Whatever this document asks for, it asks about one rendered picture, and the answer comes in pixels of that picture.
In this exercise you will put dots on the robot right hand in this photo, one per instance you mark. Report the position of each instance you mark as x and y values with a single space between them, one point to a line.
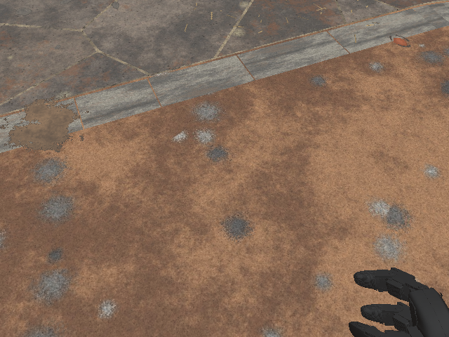
426 316

